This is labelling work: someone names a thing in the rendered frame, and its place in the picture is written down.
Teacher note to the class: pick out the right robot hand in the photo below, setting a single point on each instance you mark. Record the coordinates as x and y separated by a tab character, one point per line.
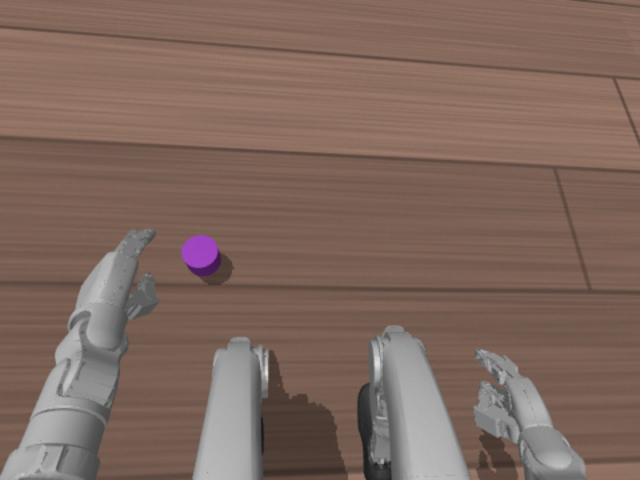
508	412

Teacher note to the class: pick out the left robot arm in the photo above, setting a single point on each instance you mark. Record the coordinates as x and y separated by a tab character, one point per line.
66	427

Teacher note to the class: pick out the tin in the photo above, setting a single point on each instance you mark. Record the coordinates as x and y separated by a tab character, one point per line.
201	255

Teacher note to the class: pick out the right robot arm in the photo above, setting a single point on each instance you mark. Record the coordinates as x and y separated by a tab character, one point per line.
546	455

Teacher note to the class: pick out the right robot foot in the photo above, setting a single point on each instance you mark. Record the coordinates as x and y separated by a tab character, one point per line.
372	470

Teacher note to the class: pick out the left robot hand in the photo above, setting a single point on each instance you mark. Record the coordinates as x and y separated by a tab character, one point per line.
111	280

